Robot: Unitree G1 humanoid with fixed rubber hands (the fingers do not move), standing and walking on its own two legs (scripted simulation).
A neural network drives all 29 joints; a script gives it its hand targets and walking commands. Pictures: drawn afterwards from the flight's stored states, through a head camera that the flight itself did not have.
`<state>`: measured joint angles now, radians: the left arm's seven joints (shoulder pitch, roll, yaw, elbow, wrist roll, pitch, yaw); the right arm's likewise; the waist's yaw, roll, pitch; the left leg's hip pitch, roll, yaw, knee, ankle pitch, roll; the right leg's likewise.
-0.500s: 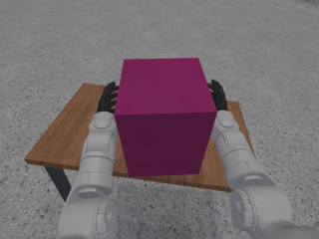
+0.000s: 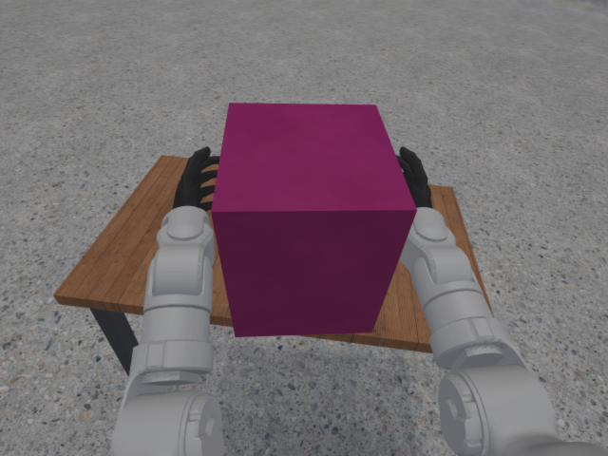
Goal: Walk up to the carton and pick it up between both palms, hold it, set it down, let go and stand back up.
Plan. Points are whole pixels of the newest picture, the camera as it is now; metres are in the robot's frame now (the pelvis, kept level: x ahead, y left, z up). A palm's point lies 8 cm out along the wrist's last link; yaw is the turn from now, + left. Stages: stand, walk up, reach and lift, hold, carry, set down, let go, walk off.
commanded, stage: reach and lift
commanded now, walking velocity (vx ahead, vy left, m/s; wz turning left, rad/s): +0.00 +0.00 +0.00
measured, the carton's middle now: (304, 223) +0.39 -0.01 +0.13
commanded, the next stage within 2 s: hold in 1.06 s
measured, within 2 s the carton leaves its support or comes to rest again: neither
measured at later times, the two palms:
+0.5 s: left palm (191, 201) +0.38 +0.13 +0.19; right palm (418, 201) +0.37 -0.16 +0.18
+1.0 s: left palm (182, 197) +0.37 +0.14 +0.20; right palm (413, 195) +0.37 -0.15 +0.19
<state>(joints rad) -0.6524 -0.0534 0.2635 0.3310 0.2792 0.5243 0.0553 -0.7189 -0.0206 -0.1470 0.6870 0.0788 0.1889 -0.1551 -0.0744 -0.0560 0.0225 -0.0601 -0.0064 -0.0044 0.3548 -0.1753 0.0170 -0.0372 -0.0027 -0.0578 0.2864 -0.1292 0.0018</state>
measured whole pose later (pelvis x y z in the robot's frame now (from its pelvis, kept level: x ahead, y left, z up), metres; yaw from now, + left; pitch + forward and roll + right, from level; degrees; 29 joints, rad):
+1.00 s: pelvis +0.01 +0.00 +0.00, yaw +0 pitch -10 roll -1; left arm -0.63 -0.05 0.27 0.15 0.32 0.68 0.00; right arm -0.71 -0.03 -0.06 0.57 0.17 0.30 -0.21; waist -0.09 -0.05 0.05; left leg 0.00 0.00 -0.01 0.37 -0.21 0.01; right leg 0.04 0.01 -0.07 0.29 -0.15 0.00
